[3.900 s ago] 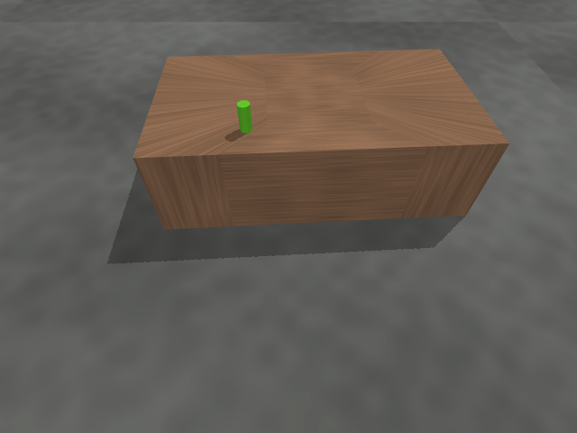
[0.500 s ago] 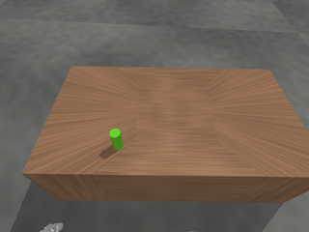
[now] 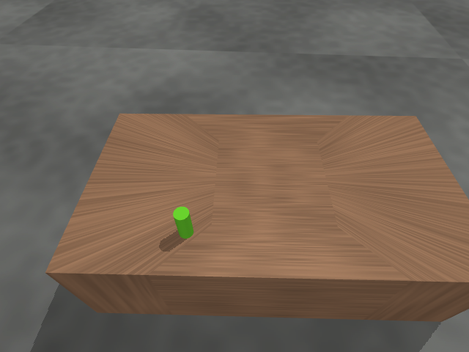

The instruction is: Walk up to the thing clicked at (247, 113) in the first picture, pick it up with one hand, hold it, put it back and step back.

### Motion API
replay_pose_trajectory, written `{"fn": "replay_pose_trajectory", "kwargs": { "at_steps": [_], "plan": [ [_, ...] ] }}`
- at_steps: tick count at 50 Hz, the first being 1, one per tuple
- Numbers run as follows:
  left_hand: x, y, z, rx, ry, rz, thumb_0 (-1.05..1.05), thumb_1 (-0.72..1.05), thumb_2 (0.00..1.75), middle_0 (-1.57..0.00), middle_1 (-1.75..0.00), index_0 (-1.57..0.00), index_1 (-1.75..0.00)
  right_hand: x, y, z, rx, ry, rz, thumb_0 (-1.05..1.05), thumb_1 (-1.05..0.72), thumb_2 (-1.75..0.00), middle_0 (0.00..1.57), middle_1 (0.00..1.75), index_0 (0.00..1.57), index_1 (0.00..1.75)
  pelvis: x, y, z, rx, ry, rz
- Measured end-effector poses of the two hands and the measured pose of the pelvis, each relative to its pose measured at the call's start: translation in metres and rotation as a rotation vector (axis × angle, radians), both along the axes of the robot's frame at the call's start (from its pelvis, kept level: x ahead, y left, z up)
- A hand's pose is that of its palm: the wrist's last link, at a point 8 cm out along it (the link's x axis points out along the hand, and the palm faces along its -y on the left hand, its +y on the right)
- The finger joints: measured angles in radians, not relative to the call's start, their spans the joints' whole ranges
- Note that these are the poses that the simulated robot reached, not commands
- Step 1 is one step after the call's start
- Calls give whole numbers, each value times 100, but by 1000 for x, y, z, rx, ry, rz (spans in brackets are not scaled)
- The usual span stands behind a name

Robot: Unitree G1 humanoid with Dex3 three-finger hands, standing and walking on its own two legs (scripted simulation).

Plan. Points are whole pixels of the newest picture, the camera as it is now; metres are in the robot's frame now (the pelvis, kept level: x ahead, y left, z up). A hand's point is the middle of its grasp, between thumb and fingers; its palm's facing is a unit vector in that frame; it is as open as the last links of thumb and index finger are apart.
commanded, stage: walk up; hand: left
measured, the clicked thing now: (183, 223) +0.52 +0.20 -0.30
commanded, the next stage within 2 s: stand in 0.48 s
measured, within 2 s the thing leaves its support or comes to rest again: neither
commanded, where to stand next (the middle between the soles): +0.05 +0.00 m, yaw -2 degrees
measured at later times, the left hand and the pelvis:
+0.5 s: hand out of the picture +0.09 +0.25 -0.15, palm faces +0.00 -0.94 -0.33, open 7.3 cm; pelvis +0.00 +0.00 +0.00, yaw +0 degrees
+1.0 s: hand out of the picture +0.07 +0.24 -0.15, palm faces -0.01 -0.94 -0.35, open 7.3 cm; pelvis +0.01 -0.01 +0.00, yaw +1 degrees
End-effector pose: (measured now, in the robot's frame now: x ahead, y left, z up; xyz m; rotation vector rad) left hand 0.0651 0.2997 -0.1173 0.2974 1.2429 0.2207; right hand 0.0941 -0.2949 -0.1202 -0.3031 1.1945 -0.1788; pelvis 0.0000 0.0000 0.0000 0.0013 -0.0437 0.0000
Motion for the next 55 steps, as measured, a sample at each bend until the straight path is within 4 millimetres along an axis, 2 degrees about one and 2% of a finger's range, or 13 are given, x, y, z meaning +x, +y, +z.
{"fn": "replay_pose_trajectory", "kwargs": {
  "at_steps": [9, 16, 29, 39, 55],
  "plan": [
    [5, -3, 0, -5, 0, -5, 1, 91, 90, -20, -30, -21, -30, -21, -1, -4, 1, 52, -23, 1, -91, -90, 20, 30, 21, 30, 2, -1, 1, -1, 3, 0],
    [14, -5, 0, -10, -14, -12, 1, 91, 90, -20, -30, -21, -30, -28, -2, -4, -4, 66, -34, 1, -91, -90, 20, 30, 21, 30, 3, 0, 1, 1, 5, 0],
    [22, -6, 2, -5, -34, -26, 1, 91, 90, -20, -30, -21, -30, -20, -3, -2, -7, 33, -24, 1, -91, -90, 20, 30, 21, 30, 5, -2, 1, 3, 2, 2],
    [12, -8, 3, 3, -20, -23, 1, 91, 90, -20, -30, -21, -30, -14, -6, -2, -3, 22, -9, 1, -91, -90, 20, 30, 21, 30, 5, -6, 1, 3, 0, 7],
    [-1, -14, 2, 5, 13, -11, 1, 91, 90, -20, -30, -21, -30, -18, -15, -4, -4, 48, -4, 1, -91, -90, 20, 30, 21, 30, 7, -13, 1, 1, 2, 10]
  ]
}}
